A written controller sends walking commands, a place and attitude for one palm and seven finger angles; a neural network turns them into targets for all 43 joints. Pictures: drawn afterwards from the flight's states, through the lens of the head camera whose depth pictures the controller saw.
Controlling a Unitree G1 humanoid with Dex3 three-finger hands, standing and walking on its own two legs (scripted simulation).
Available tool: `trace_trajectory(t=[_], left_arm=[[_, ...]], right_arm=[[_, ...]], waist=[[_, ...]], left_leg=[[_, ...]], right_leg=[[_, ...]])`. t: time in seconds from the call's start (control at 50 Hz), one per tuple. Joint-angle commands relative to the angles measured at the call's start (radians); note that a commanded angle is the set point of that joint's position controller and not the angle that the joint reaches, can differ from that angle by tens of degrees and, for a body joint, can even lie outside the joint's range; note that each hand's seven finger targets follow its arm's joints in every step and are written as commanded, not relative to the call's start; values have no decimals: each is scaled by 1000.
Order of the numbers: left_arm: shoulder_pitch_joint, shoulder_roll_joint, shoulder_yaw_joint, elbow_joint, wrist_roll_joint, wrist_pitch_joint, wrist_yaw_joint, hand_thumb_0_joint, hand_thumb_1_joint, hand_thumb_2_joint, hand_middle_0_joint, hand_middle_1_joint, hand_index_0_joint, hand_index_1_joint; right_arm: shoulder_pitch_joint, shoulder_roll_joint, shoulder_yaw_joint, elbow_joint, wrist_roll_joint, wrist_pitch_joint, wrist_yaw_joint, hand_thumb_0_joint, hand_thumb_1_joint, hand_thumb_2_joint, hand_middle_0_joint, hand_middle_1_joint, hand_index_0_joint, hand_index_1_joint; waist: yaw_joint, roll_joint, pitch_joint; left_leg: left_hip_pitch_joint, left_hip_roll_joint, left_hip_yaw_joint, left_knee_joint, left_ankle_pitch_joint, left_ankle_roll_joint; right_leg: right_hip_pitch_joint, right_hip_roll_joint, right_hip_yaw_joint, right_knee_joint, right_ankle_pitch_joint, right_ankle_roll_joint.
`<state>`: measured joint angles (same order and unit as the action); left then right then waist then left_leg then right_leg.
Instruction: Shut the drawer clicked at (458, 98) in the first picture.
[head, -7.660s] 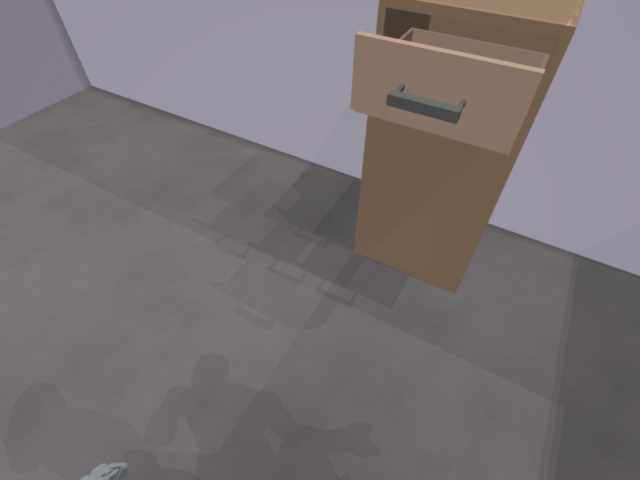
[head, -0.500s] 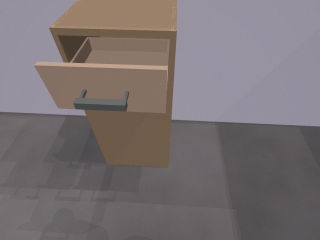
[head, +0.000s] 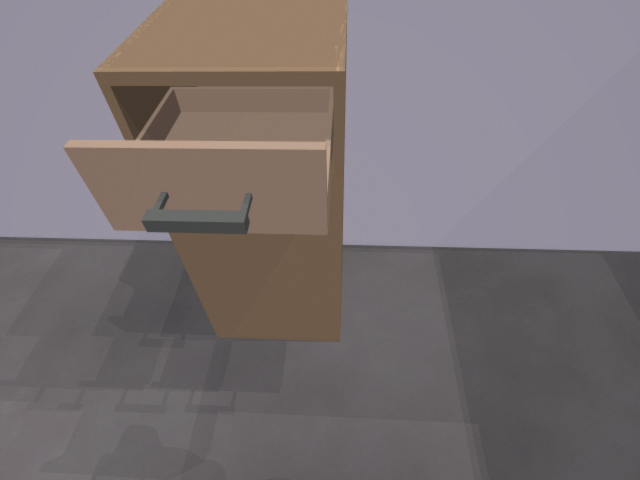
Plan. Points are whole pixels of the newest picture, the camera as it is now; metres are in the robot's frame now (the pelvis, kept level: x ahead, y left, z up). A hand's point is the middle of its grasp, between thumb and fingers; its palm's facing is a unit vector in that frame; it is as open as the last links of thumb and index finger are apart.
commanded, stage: shuffle to correct the standing spot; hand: left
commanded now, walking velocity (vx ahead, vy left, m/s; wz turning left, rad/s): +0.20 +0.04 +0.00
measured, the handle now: (200, 210) +0.48 +0.22 +0.07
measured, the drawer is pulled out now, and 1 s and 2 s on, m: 0.18 0.18 0.18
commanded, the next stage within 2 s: come to a stop and stand still in 0.24 s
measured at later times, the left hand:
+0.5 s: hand out of the picture +0.07 +0.17 -0.18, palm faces +0.05 -0.98 -0.21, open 7.4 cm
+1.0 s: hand out of the picture +0.11 +0.19 -0.17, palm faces +0.05 -0.97 -0.24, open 7.4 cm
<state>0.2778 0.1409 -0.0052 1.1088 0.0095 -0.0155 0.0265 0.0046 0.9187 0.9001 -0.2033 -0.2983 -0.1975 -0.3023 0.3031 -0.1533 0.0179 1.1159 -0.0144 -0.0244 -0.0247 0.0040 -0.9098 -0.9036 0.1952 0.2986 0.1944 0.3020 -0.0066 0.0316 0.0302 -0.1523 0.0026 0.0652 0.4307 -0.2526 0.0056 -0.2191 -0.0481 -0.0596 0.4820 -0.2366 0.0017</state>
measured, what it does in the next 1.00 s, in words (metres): stands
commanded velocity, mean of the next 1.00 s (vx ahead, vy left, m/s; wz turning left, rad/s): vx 0.00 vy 0.02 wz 0.00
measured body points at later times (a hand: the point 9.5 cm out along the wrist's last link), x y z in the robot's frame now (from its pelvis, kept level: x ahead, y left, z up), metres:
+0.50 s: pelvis +0.07 +0.00 -0.02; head +0.10 -0.02 +0.43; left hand +0.07 +0.22 -0.17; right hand +0.02 -0.20 -0.18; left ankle -0.01 +0.11 -0.74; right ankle +0.04 -0.09 -0.74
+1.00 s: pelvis +0.05 +0.00 -0.02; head +0.06 -0.01 +0.43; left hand +0.10 +0.24 -0.16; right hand +0.13 -0.24 -0.16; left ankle +0.04 +0.12 -0.74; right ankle +0.04 -0.09 -0.74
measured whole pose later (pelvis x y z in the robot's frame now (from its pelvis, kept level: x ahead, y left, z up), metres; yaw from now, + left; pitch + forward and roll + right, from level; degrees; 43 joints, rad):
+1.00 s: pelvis +0.05 +0.00 -0.02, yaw +1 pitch -1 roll +0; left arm 0.27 0.16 0.01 0.92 0.02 0.00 0.05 0.00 0.91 0.90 -0.21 -0.30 -0.20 -0.30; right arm 0.20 -0.20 -0.05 0.93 -0.02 0.02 -0.03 0.01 -0.91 -0.90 0.20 0.30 0.19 0.30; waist 0.00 0.03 0.04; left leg -0.27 0.03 0.03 0.65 -0.36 0.01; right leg -0.25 -0.02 -0.12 0.63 -0.35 -0.04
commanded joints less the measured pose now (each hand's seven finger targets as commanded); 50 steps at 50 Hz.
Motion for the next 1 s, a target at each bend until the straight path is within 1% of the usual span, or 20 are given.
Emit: trace_trajectory(t=[0.0, 0.14, 0.24, 0.3, 0.36, 0.4, 0.42, 0.46, 0.5, 0.56, 0.62, 0.66, 0.7, 0.76, 0.8, 0.82, 0.84, 0.88, 0.92, 0.98], left_arm=[[70, 101, 18, -19, 4, -13, 4, 0, 900, 900, -200, -300, -200, -300], [113, 134, 48, -36, 10, -8, -6, 0, 900, 900, -200, -300, -200, -300], [102, 123, 62, -52, 11, -14, -10, 0, 900, 900, -200, -300, -200, -300], [56, 52, 49, -71, 16, -19, -16, 0, 900, 900, -200, -300, -200, -300], [-11, 28, 41, -94, 10, -29, -14, 0, 900, 900, -200, -300, -200, -300], [83, 13, 47, -60, 4, -31, -14, 0, 900, 900, -200, -300, -200, -300], [164, 42, 52, -32, 4, -34, -7, 0, 900, 900, -200, -300, -200, -300], [221, 124, 53, 7, -3, -41, 10, 0, 900, 900, -200, -300, -200, -300], [171, 130, 49, 0, 9, -31, 24, 0, 900, 900, -200, -300, -200, -300], [73, 126, 47, -48, 9, -8, 32, 0, 900, 900, -200, -300, -200, -300], [26, 101, 55, -111, 1, 14, 31, 0, 900, 900, -200, -300, -200, -300], [5, 83, 54, -119, 1, 26, 30, 0, 900, 900, -200, -300, -200, -300], [33, 79, 54, -113, 3, 25, 24, 0, 900, 900, -200, -300, -200, -300], [57, 124, 57, -109, 9, 8, 24, 0, 900, 900, -200, -300, -200, -300], [42, 143, 53, -115, 9, 4, 22, 0, 900, 900, -200, -300, -200, -300], [40, 254, 31, -180, 18, 4, 29, 0, 900, 900, -200, -300, -200, -300], [55, 200, 51, -199, 12, 2, 33, 0, 900, 900, -200, -300, -200, -300], [75, 206, 58, -228, 11, -1, 34, 0, 900, 900, -200, -300, -200, -300], [81, 192, 54, -241, 17, 2, 36, 0, 900, 900, -200, -300, -200, -300], [-19, 195, 49, -270, 12, 10, 33, 0, 900, 900, -200, -300, -200, -300]], right_arm=[[70, -78, -12, -17, -4, -7, -1, 0, -900, -900, 200, 300, 200, 300], [77, -50, -19, -40, -11, 4, 10, 0, -900, -900, 200, 300, 200, 300], [132, -39, -22, -33, -8, -17, 10, 0, -900, -900, 200, 300, 200, 300], [222, -116, -37, 1, -9, -34, -6, 0, -900, -900, 200, 300, 200, 300], [215, -104, -33, -2, -15, -33, -19, 0, -900, -900, 200, 300, 200, 300], [121, -104, -29, -28, -6, -32, -27, 0, -900, -900, 200, 300, 200, 300], [96, -78, -27, -39, 1, -35, -31, 0, -900, -900, 200, 300, 200, 300], [96, -40, -27, -44, 15, -30, -28, 0, -900, -900, 200, 300, 200, 300], [58, -14, -35, -50, 18, -3, -25, 0, -900, -900, 200, 300, 200, 300], [77, 4, -42, -35, 20, 14, -20, 0, -900, -900, 200, 300, 200, 300], [97, -72, -58, -35, 1, 12, -20, 0, -900, -900, 200, 300, 200, 300], [44, -98, -58, -41, 1, 14, -25, 0, -900, -900, 200, 300, 200, 300], [-2, -110, -60, -68, -4, 14, -27, 0, -900, -900, 200, 300, 200, 300], [-1, -87, -62, -89, 0, 18, -24, 0, -900, -900, 200, 300, 200, 300], [-4, -70, -58, -93, 2, 24, -19, 0, -900, -900, 200, 300, 200, 300], [-63, -147, -63, -201, -9, 26, -8, 0, -900, -900, 200, 300, 200, 300], [-41, -136, -72, -220, -8, 12, -5, 0, -900, -900, 200, 300, 200, 300], [-63, -95, -73, -244, -4, 19, -8, 0, -900, -900, 200, 300, 200, 300], [-88, -75, -66, -269, -4, 31, -4, 0, -900, -900, 200, 300, 200, 300], [-52, -88, -72, -257, -3, 36, -1, 0, -900, -900, 200, 300, 200, 300]], waist=[[11, -41, 32], [17, -133, 128], [-5, -48, 102], [-28, 205, 68], [-26, 126, 97], [39, 74, 29], [63, -6, -16], [48, -126, -65], [43, -256, -22], [-1, -194, -36], [1, 64, -63], [15, 131, 7], [30, 79, -6], [16, -70, -89], [6, -126, -101], [-6, -189, 19], [10, -163, -137], [26, -156, -193], [31, -167, -143], [-23, -123, -26]], left_leg=[[-80, 80, -73, -82, -21, 26], [-191, 16, -5, 77, -160, 26], [-98, 33, -14, 46, -58, 34], [53, 215, -223, -78, 248, 132], [114, 286, -263, -36, 649, 215], [27, 204, -137, 57, 723, 135], [-55, 134, -72, 139, 653, 80], [-168, 39, -24, 212, 117, 3], [-227, 41, -22, 280, -264, -11], [-134, 42, -3, 61, -81, -16], [79, 195, -75, 22, 755, 51], [28, 249, -137, -15, 881, 114], [41, 222, -120, 11, 787, 108], [15, 126, -31, 86, 470, 28], [-11, 90, -8, 84, 248, 2], [-110, 55, -52, 78, 181, 3], [-113, 56, -27, 137, 138, 13], [-214, 14, -25, 223, -71, 9], [-251, 13, -34, 272, -155, 17], [-110, 32, -40, 161, -13, 21]], right_leg=[[24, -64, 94, -91, -46, -45], [-52, -130, 217, -190, -386, -107], [-82, -106, 143, -84, -227, -115], [-192, 35, -68, 243, -144, -57], [-282, 17, -40, 303, -310, -56], [-31, 7, -34, 69, -33, -50], [122, -35, 47, 30, 308, -58], [254, -239, 180, 26, 941, -149], [232, -282, 177, 19, 1140, -201], [179, -212, 97, 82, 974, -150], [-10, -56, 4, 144, 313, -32], [-31, -15, -8, 168, -31, -13], [-18, -23, 9, 85, 30, -18], [66, -112, 93, 35, 491, -54], [73, -159, 129, 9, 570, -86], [81, -116, 124, 16, 596, -53], [119, -164, 170, 62, 615, -66], [244, -217, 220, 53, 801, -119], [222, -229, 221, 29, 761, -147], [-35, -179, 162, -34, 339, -120]])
